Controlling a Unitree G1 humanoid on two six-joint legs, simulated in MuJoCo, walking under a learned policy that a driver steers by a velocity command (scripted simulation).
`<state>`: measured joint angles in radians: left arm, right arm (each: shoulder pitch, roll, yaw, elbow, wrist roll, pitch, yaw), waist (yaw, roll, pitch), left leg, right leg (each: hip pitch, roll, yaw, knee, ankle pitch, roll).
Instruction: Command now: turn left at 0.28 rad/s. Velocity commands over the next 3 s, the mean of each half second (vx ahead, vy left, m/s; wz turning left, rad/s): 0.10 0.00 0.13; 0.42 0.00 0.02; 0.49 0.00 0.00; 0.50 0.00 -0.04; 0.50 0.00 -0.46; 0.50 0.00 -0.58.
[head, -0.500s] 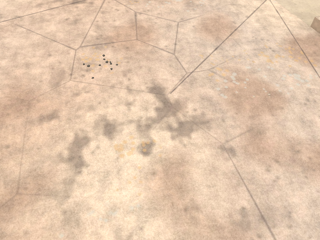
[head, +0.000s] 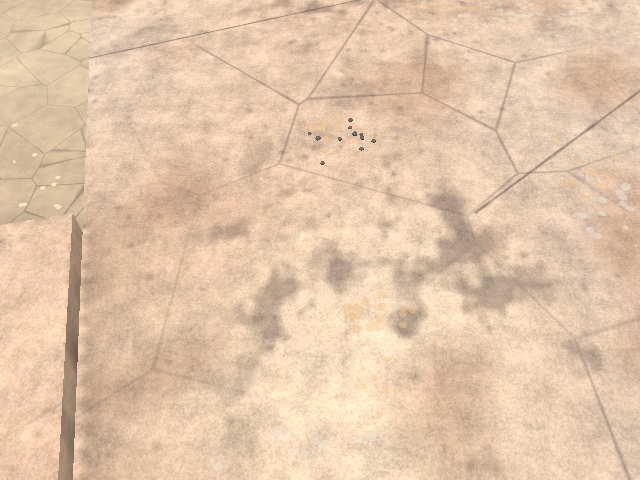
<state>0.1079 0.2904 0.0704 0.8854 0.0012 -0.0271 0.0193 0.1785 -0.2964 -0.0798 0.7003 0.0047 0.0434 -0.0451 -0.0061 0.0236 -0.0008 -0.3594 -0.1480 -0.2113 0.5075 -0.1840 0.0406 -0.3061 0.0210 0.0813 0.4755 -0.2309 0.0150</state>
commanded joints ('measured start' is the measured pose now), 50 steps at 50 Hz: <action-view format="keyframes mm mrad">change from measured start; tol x32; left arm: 1 36 228 45 -34 36 0 3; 50 281 165 8 67 -14 -32 -9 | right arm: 1 70 -78 -18 -77 8 -18 3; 45 -261 -30 20 -87 22 -134 84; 50 102 -153 -38 13 17 -131 74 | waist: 1 -39 -290 -90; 21 -32 228 142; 29 148 -288 -30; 50 -125 -118 -127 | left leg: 1 -141 -13 34 199 -353 -11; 5 -178 57 26 557 -305 -103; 15 378 219 88 -134 179 -31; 18 225 315 -115 -248 -503 116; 23 228 425 -236 -334 -372 167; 33 -512 242 126 582 -155 15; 47 -180 181 228 10 179 11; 50 311 143 254 29 126 88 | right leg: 1 215 -351 334 -165 426 -238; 13 133 -188 109 -87 401 -176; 22 -245 -59 -61 286 -276 -93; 26 170 4 -148 3 24 -99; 31 444 -400 552 -308 -405 -312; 45 278 -259 15 -352 239 -192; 50 254 -208 -71 143 729 -113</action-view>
